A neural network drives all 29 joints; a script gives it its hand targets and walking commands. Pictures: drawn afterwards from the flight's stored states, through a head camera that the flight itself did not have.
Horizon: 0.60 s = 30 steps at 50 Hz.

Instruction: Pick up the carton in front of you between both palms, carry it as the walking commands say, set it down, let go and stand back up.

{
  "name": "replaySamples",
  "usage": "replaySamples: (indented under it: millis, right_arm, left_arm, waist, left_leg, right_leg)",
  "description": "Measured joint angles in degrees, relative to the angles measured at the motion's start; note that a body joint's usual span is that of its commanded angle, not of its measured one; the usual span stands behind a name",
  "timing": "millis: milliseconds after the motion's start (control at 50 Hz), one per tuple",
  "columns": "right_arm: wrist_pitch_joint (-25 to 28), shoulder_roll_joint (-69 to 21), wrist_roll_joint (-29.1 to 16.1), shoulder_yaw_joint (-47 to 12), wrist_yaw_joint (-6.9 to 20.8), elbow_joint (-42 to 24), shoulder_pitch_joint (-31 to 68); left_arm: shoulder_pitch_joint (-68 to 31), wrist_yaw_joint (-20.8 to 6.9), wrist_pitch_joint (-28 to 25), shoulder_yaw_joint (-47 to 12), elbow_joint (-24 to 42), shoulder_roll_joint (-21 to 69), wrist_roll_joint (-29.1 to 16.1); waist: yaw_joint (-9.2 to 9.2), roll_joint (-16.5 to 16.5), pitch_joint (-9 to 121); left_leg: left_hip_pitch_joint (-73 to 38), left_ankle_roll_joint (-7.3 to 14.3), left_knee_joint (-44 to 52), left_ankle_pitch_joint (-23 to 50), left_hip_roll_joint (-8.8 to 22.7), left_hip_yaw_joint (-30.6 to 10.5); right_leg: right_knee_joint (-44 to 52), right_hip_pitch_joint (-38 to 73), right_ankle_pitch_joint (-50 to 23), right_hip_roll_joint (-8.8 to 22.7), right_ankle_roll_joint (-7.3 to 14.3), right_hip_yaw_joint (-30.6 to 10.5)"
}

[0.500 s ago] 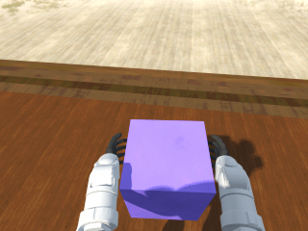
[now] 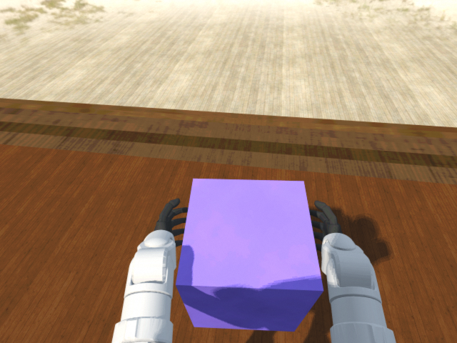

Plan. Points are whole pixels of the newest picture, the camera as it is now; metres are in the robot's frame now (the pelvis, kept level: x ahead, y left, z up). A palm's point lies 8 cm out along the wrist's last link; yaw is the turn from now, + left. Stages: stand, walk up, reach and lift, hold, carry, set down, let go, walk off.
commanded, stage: hold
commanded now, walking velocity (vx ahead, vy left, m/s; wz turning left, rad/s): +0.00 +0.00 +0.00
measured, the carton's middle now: (245, 258) +0.29 +0.00 -0.03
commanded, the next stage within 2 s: carry in 0.94 s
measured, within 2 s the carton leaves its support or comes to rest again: neither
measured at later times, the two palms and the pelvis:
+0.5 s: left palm (164, 238) +0.28 +0.15 +0.05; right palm (332, 241) +0.28 -0.15 +0.05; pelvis -0.01 +0.00 +0.00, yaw +0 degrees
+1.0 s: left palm (164, 236) +0.28 +0.15 +0.05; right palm (332, 240) +0.28 -0.15 +0.05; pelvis +0.00 +0.00 +0.00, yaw +0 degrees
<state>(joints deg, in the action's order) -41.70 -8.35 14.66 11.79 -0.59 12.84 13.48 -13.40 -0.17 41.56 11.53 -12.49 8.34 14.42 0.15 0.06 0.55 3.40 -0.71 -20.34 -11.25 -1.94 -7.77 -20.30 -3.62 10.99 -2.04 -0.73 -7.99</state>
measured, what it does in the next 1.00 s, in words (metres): stands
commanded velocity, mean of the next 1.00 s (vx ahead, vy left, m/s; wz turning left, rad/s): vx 0.05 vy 0.00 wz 0.00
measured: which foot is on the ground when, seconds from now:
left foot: down 0.00-1.00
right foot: down 0.00-1.00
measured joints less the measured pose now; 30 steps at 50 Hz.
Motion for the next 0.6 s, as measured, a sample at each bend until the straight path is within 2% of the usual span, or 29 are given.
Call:
replaySamples:
  millis: [160, 600]
  right_arm:
    - [-2.0, -0.4, 1.1, 1.6, 0.7, 1.3, 1.8]
    - [-1.6, -0.7, 1.8, 2.7, 1.0, 1.8, 3.2]
  left_arm:
    - [-1.9, -0.5, 2.1, 1.4, -1.3, 0.4, 1.1]
    - [-3.3, -0.9, 1.7, 2.5, -1.9, 0.8, 1.9]
  waist:
    - [0.0, 0.0, -0.5]
    - [0.13, 0.0, -1.1]
  left_leg:
    - [-0.9, 0.0, -0.2, 0.2, 0.0, 0.2]
    - [-0.3, -0.1, -0.9, 0.1, 0.1, 0.3]
  right_leg:
    - [-0.2, 0.9, -0.2, 0.0, 0.0, 0.0]
    - [-0.9, 0.3, -0.1, -0.1, 0.1, 0.4]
